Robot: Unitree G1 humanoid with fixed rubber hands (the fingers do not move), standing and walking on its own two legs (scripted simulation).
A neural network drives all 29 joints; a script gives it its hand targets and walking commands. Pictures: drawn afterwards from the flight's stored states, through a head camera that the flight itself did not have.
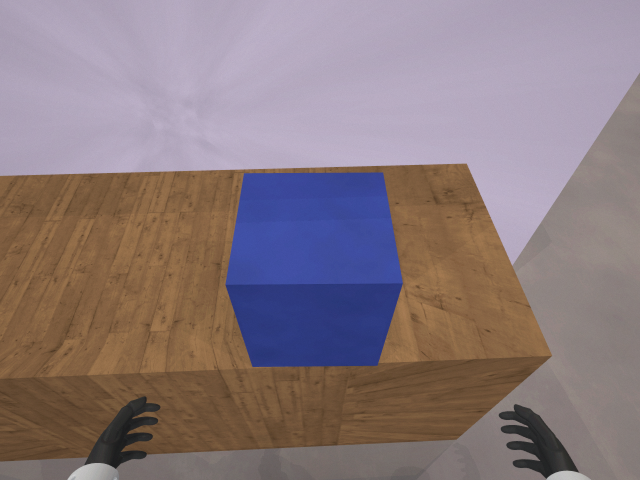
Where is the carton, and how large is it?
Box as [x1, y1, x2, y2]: [225, 173, 402, 366]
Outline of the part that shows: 244,173 225,284 252,366 377,365 402,284 383,174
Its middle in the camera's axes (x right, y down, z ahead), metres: -0.01 +0.05 +0.62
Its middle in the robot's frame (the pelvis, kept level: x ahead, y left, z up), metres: +0.42 +0.02 -0.04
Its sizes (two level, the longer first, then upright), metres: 0.210 0.200 0.250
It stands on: a pedestal, 0.59 m high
